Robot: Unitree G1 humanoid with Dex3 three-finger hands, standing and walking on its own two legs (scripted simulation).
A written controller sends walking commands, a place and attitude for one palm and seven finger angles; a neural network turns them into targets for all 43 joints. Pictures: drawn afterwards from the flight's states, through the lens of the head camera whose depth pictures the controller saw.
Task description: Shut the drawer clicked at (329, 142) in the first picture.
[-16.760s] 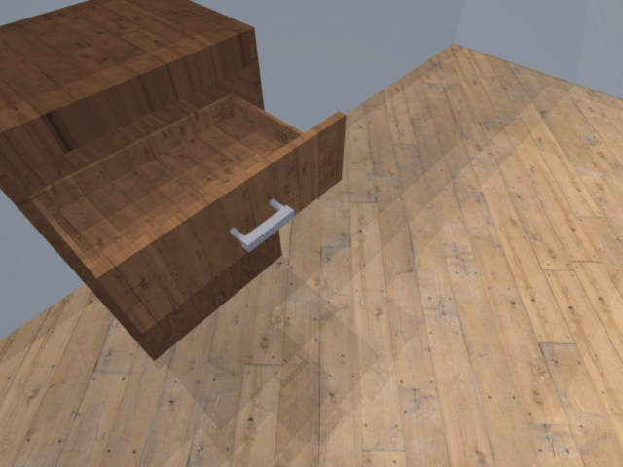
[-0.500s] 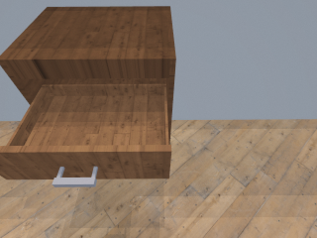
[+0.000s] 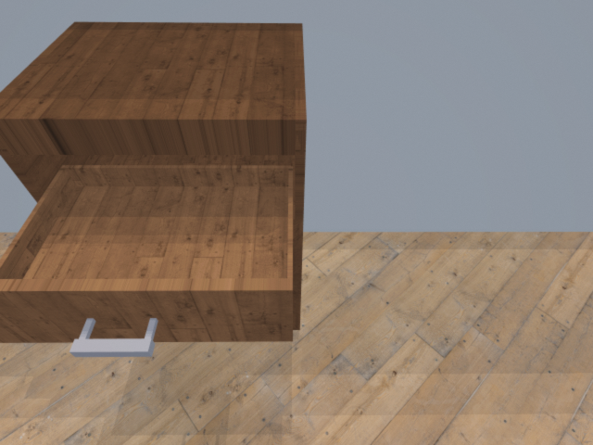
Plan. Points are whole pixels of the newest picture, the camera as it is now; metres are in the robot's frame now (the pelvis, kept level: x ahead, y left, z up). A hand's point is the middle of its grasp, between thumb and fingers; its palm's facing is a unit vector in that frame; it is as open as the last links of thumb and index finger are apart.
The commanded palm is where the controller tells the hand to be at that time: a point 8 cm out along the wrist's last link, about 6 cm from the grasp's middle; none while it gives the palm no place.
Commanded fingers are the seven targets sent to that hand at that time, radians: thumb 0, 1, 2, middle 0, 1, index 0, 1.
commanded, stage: come to a stop and stand still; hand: left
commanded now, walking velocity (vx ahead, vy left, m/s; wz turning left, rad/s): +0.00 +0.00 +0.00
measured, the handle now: (117, 336) +0.28 +0.30 -0.06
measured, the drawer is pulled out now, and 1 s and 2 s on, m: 0.30 0.30 0.30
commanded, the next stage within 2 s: look again from close up in 0.18 s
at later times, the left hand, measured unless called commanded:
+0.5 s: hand out of the picture -0.01 +0.17 -0.17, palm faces +0.02 -0.98 -0.18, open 7.4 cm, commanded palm none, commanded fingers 0.00 0.90 0.90 -0.20 -0.30 -0.20 -0.30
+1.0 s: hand out of the picture +0.08 +0.21 -0.10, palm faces +0.22 -0.94 -0.25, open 7.2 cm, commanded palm +0.08 +0.23 -0.06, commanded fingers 0.00 0.90 0.90 -0.34 -0.45 -0.34 -0.45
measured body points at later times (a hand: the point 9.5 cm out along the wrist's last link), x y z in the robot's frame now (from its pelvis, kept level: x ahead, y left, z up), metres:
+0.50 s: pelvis +0.00 +0.00 +0.00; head +0.01 +0.00 +0.45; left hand -0.01 +0.22 -0.16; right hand +0.01 -0.23 -0.15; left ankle +0.00 +0.15 -0.74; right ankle -0.07 -0.09 -0.74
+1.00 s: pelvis -0.01 +0.01 +0.00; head +0.00 +0.00 +0.45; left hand +0.06 +0.26 -0.08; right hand +0.04 -0.22 -0.14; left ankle +0.00 +0.15 -0.74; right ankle -0.07 -0.09 -0.74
